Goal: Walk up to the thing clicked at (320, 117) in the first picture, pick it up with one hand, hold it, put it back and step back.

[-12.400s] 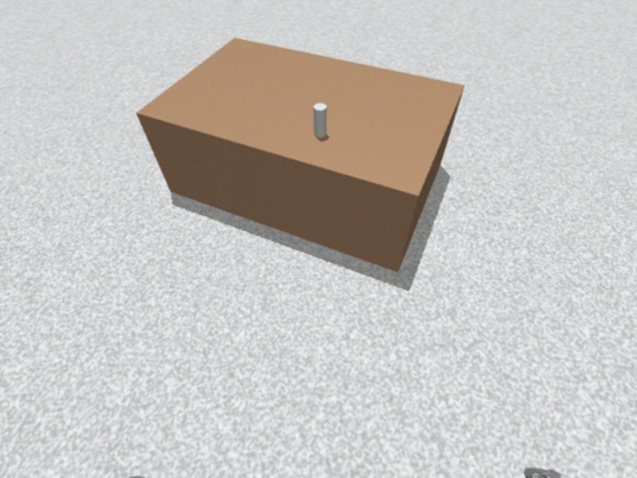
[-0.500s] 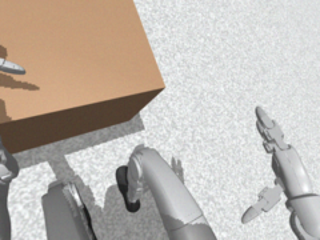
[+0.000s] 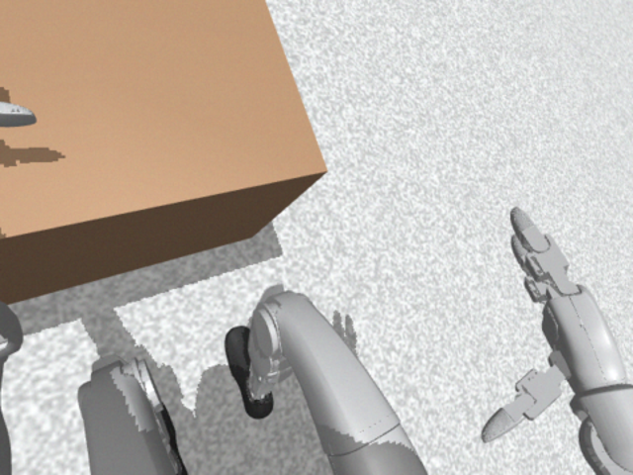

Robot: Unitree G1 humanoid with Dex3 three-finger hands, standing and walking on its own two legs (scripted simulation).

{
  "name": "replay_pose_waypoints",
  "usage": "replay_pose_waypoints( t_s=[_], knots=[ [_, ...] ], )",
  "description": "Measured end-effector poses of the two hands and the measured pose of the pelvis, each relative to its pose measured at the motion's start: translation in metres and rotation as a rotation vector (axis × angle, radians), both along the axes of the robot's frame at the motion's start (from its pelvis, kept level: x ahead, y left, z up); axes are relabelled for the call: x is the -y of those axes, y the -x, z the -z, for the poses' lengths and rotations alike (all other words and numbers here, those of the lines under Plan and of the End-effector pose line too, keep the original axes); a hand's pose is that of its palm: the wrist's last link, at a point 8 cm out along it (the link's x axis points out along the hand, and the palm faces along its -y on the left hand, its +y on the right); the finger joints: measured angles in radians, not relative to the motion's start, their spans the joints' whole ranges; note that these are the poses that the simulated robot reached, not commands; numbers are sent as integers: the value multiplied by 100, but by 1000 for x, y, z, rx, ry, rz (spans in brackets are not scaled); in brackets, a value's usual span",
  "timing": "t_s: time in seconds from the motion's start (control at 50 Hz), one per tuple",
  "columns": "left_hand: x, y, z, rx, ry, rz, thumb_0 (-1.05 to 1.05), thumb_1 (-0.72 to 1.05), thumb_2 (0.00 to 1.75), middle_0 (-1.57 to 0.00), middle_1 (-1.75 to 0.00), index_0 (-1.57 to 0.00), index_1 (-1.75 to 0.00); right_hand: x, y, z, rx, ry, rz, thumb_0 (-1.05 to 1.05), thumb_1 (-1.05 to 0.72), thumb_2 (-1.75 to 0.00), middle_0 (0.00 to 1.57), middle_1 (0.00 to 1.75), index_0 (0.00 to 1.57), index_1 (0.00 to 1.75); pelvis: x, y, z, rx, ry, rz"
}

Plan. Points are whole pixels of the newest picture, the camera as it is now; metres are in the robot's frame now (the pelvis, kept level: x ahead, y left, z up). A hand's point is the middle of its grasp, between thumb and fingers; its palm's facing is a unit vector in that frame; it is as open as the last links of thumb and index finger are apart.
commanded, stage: close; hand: left
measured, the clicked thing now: out of the picture +0.61 +0.19 -0.06
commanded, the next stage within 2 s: settle in 0.36 s
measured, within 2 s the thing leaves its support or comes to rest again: leaves its support in 0.76 s
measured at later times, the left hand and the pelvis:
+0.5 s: hand out of the picture +0.60 +0.18 -0.04, palm faces +0.10 -0.99 +0.00, open 6.3 cm; pelvis +0.00 +0.00 +0.00, yaw +0 degrees
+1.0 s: hand out of the picture +0.60 +0.18 +0.02, palm faces +0.12 -0.99 -0.01, open 5.7 cm; pelvis +0.01 +0.00 +0.03, yaw +0 degrees
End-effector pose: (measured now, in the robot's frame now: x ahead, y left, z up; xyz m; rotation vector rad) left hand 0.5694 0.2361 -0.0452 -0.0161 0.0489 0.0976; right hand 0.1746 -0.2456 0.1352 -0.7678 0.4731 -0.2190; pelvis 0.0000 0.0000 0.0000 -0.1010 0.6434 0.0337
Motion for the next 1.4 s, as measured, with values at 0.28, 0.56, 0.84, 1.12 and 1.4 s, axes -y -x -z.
replay_pose_waypoints(
  t_s=[0.28, 0.56, 0.84, 1.12, 1.4],
  knots=[
    [7, -4, -9, -14, -3, -9, -1, -10, 52, -85, -72, -87, -70, -2, 2, -4, 16, -19, -5, -1, 51, -5, 6, 5, 6, 5, 0, 0, -4, 8, -4, 4],
    [7, -3, -6, 7, -14, -7, -1, 8, 96, -98, -106, -100, -103, -7, 0, -5, 24, -27, -24, -1, 53, -5, 6, 5, 6, 5, 0, 1, -3, 3, -2, 3],
    [5, -3, -26, -5, -18, -23, 0, 10, 115, -97, -115, -99, -114, 3, 8, -14, 0, -15, 17, -1, 54, -5, 6, 5, 6, 5, 3, 0, -14, 19, -9, 5],
    [3, -8, -83, -26, -24, -35, 0, 10, 115, -97, -115, -99, -113, 11, -1, -14, 18, -105, 64, -1, 55, -5, 6, 5, 6, 5, -1, -9, -43, 51, -14, 1],
    [-3, -8, -99, -14, -10, -37, 0, 10, 115, -97, -115, -99, -113, 5, -8, -14, -12, -142, 59, -1, 55, -5, 6, 5, 6, 5, -1, -16, -59, 58, -18, -2]
  ],
)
